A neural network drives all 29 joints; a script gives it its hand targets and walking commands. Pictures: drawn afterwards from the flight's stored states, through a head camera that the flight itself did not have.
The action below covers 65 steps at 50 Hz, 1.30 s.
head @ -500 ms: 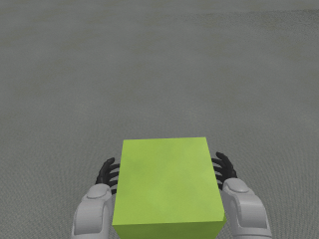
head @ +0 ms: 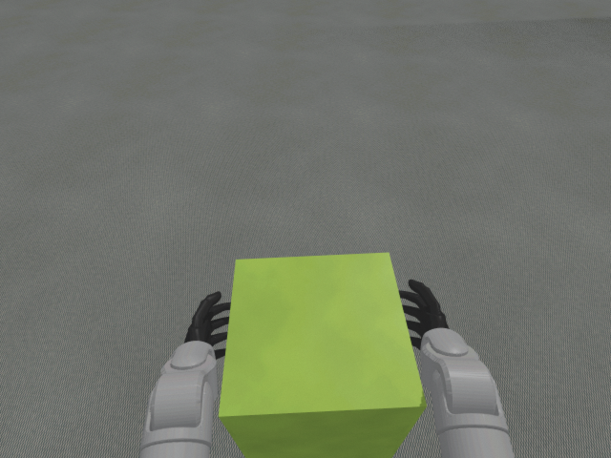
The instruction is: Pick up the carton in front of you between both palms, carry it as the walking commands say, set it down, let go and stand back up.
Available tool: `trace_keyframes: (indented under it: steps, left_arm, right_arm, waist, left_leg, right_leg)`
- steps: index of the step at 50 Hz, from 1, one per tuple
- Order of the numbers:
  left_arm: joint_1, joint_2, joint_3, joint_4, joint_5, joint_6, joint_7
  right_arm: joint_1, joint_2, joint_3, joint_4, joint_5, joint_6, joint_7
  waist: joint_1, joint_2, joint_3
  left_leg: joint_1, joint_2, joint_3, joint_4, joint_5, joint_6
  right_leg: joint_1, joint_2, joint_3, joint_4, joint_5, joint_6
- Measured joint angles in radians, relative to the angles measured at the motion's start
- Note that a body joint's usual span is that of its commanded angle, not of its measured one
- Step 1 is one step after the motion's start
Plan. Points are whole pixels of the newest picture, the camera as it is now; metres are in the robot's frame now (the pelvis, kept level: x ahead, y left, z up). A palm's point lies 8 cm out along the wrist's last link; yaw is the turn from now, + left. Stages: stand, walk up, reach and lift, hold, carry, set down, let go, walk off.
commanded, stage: carry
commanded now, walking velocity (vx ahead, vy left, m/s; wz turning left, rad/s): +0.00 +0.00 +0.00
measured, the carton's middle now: (317, 364) +0.28 +0.00 -0.04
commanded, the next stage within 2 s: hold in 0.22 s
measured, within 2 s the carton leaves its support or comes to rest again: neither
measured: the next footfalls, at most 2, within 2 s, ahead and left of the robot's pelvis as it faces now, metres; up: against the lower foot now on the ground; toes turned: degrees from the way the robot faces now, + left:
none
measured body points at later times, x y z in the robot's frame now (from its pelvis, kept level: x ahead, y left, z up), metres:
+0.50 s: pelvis -0.03 +0.00 +0.01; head -0.03 +0.00 +0.46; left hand +0.26 +0.15 +0.02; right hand +0.26 -0.15 +0.03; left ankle -0.05 +0.12 -0.73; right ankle +0.01 -0.11 -0.73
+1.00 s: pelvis -0.09 +0.01 +0.00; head -0.15 +0.00 +0.44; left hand +0.22 +0.17 +0.03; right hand +0.24 -0.13 +0.05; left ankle -0.05 +0.12 -0.73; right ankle +0.01 -0.10 -0.73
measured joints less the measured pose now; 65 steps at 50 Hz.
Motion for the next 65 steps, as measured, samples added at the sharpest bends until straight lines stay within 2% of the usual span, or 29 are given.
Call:
trace_keyframes:
  steps: [15,16,19,20,22,27,35,41,46,50,53,61,65]
  left_arm:
    - [-0.012,-0.001,0.009,0.027,0.01,-0.006,-0.004]
    - [-0.002,-0.001,0.005,0.01,0.01,-0.006,-0.006]
    - [0.024,0.002,-0.002,-0.008,0.009,-0.017,-0.013]
    - [0.026,0.002,-0.002,-0.008,0.011,-0.017,-0.015]
    - [0.017,0.001,0.006,0.013,0.024,-0.023,-0.024]
    - [-0.034,-0.004,0.036,0.075,0.03,-0.036,-0.031]
    - [-0.03,-0.004,0.033,0.086,0.02,-0.054,-0.026]
    - [-0.073,-0.01,0.058,0.17,0.045,-0.058,-0.032]
    - [-0.152,-0.027,0.129,0.289,0.078,-0.089,-0.041]
    - [-0.288,-0.038,0.275,0.445,0.134,-0.134,-0.059]
    - [-0.403,-0.024,0.353,0.526,0.166,-0.174,-0.073]
    - [-0.639,0.013,0.507,0.609,0.285,-0.31,-0.13]
    - [-0.659,0.029,0.495,0.606,0.285,-0.369,-0.134]
  right_arm:
    - [-0.009,0.002,-0.011,0.037,-0.003,-0.018,0.004]
    - [-0.001,0.001,-0.003,0.022,-0.002,-0.018,0.004]
    - [0.022,-0.002,0.018,-0.003,0.002,-0.017,-0.001]
    - [0.022,-0.002,0.021,-0.003,0.001,-0.015,-0.002]
    - [0.009,-0.001,0.015,0.014,-0.006,-0.014,0.0]
    - [-0.028,0.004,-0.014,0.058,-0.022,-0.022,0.004]
    - [-0.018,0.003,-0.01,0.054,-0.013,-0.031,-0.006]
    - [-0.059,0.009,-0.057,0.13,-0.046,-0.034,0.017]
    - [-0.143,0.028,-0.15,0.234,-0.093,-0.053,0.041]
    - [-0.306,0.046,-0.29,0.4,-0.159,-0.088,0.053]
    - [-0.427,0.042,-0.357,0.474,-0.206,-0.119,0.053]
    - [-0.676,0.027,-0.464,0.582,-0.288,-0.254,0.051]
    - [-0.678,0.031,-0.464,0.579,-0.271,-0.334,0.045]
  waist:
    - [0.004,-0.003,-0.007]
    - [0.005,0.002,0.018]
    - [0.008,0.013,0.073]
    - [0.008,0.014,0.083]
    - [0.009,0.022,0.1]
    - [0.003,0.025,0.151]
    - [-0.005,0.005,0.13]
    - [0.001,-0.007,0.095]
    - [-0.001,0.003,0.104]
    - [0.013,0.032,0.15]
    - [0.015,0.046,0.204]
    - [0.004,0.011,0.308]
    - [0.005,-0.02,0.327]
  left_leg:
    - [0.031,0.001,-0.004,-0.011,0.005,-0.001]
    - [0.061,-0.009,-0.034,-0.032,0.067,0.001]
    - [0.135,-0.026,-0.095,-0.081,0.061,0.001]
    - [0.149,-0.037,-0.13,-0.096,0.091,0.002]
    - [0.167,-0.043,-0.157,-0.113,0.085,0.002]
    - [0.171,-0.047,-0.154,-0.113,0.077,-0.002]
    - [0.176,-0.058,-0.138,-0.106,0.1,0.007]
    - [0.181,-0.067,-0.145,-0.068,0.097,0.012]
    - [0.169,-0.082,-0.192,-0.022,0.091,0.015]
    - [0.135,-0.079,-0.204,0.049,0.005,0.014]
    - [0.088,-0.075,-0.212,0.088,-0.024,0.015]
    - [-0.196,-0.08,-0.23,0.217,0.071,0.0]
    - [-0.375,-0.09,-0.226,0.305,0.081,-0.02]
  right_leg:
    - [0.029,0.005,0.002,-0.009,0.004,-0.008]
    - [0.061,0.023,0.034,-0.037,0.069,-0.007]
    - [0.141,0.055,0.106,-0.11,0.065,0.004]
    - [0.156,0.064,0.142,-0.13,0.111,0.006]
    - [0.173,0.074,0.164,-0.149,0.102,0.01]
    - [0.177,0.074,0.173,-0.154,0.109,0.013]
    - [0.182,0.065,0.19,-0.159,0.143,0.022]
    - [0.193,0.074,0.22,-0.124,0.131,0.024]
    - [0.194,0.102,0.256,-0.066,0.08,0.02]
    - [0.169,0.115,0.255,-0.007,-0.012,0.009]
    - [0.129,0.123,0.249,0.02,-0.04,0.008]
    - [-0.146,0.134,0.236,0.131,0.051,0.01]
    - [-0.331,0.136,0.242,0.225,0.078,-0.001]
